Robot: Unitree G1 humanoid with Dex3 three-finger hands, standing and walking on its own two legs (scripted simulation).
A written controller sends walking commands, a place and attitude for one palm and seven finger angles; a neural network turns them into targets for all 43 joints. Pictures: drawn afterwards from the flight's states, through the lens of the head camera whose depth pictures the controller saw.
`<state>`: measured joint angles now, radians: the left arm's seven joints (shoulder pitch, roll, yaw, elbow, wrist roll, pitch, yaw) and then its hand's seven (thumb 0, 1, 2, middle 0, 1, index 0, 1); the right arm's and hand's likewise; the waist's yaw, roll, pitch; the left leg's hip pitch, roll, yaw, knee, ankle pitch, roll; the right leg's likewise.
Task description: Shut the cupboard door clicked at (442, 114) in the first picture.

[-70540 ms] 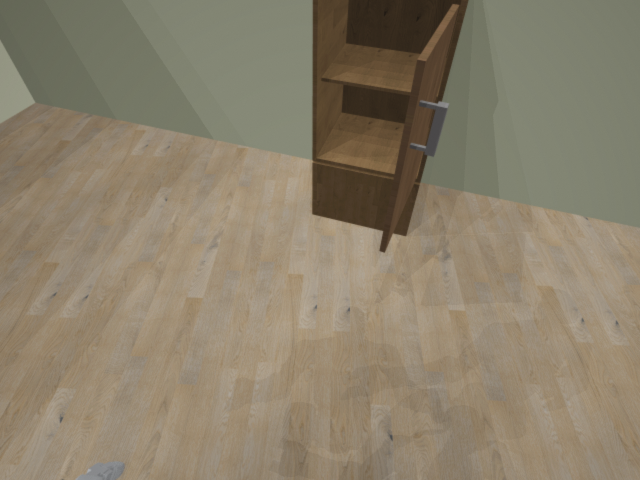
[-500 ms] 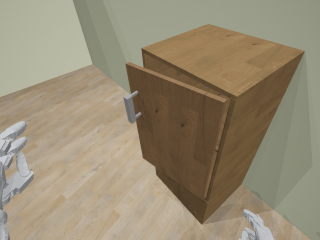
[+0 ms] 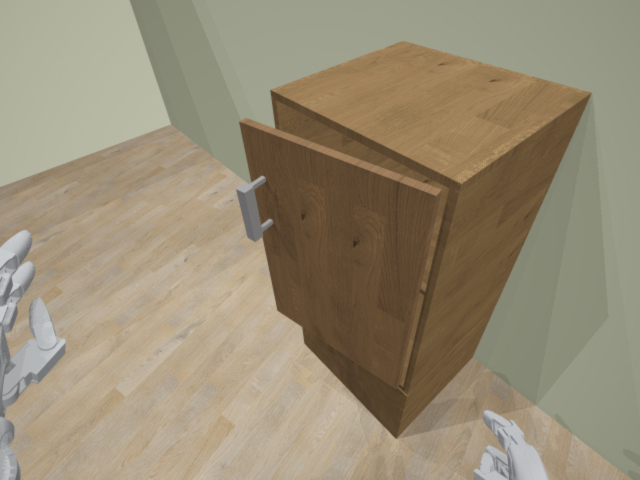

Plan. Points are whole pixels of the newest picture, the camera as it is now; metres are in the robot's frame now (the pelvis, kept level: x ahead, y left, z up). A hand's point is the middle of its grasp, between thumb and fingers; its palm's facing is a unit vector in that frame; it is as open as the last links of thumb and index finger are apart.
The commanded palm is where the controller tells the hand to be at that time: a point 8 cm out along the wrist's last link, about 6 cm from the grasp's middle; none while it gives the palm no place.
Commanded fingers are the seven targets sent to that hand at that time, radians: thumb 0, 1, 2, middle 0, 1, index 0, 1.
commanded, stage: step back with the hand held close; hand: left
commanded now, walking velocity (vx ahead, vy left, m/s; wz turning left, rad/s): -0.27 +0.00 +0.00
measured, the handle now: (257, 208) +0.62 +0.20 -0.02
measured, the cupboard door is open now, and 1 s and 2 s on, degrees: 11 11 11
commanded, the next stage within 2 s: stop stepping back and stand still in 1.60 s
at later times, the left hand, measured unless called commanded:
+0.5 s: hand (20, 380) +0.16 +0.29 +0.16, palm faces +0.42 -0.76 -0.49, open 7.4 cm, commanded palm +0.10 +0.32 +0.17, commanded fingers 0.00 0.90 0.90 -0.20 -0.30 -0.20 -0.30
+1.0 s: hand out of the picture +0.09 +0.28 +0.16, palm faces +0.46 -0.77 -0.45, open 7.4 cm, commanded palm +0.02 +0.33 +0.17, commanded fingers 0.00 0.90 0.90 -0.20 -0.30 -0.20 -0.30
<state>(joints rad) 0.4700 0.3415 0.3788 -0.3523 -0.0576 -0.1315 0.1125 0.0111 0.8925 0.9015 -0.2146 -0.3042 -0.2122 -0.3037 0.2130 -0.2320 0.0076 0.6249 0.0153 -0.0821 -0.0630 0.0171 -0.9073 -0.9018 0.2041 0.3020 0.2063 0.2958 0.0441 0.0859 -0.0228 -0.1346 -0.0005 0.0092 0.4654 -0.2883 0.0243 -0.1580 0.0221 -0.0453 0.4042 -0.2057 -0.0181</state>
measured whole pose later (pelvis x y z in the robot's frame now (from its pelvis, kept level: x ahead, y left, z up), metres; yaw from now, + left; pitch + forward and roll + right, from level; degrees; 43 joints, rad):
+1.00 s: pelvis -0.11 +0.02 -0.02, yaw +2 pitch +0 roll -1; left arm 0.53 0.41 0.45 -0.53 -0.01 -0.26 0.17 0.01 0.89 0.90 -0.22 -0.30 -0.21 -0.30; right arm 0.23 -0.22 -0.02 0.60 0.01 -0.03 -0.05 0.02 -0.91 -0.90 0.20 0.30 0.21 0.30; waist -0.03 -0.03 0.01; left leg -0.47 -0.04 0.03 0.68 -0.30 0.05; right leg -0.47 0.00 0.01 0.58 -0.14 0.01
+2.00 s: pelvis -0.40 +0.01 -0.01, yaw -1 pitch -1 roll +0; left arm 0.38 0.38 0.43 -0.39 -0.02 -0.17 0.20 0.01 0.89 0.90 -0.21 -0.30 -0.21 -0.30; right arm 0.30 -0.18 0.00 0.68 0.00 -0.10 -0.08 0.02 -0.91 -0.90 0.20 0.30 0.21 0.30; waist -0.02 -0.04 -0.08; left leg -0.25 0.01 -0.01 0.58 -0.32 0.02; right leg -0.46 0.00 -0.04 0.81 -0.38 0.01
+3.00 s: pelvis -0.42 +0.03 +0.00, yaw +2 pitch -1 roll -1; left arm 0.36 0.19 0.02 1.08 0.02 0.03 0.02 -0.01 0.97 0.90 -0.21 -0.30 -0.20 -0.30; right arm 0.28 -0.18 0.00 1.05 -0.02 0.02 -0.02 0.00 -0.95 -0.90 0.20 0.30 0.21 0.30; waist 0.02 -0.02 0.03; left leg -0.21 0.01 0.06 0.42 -0.19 0.02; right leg -0.19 -0.02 -0.12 0.39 -0.18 -0.02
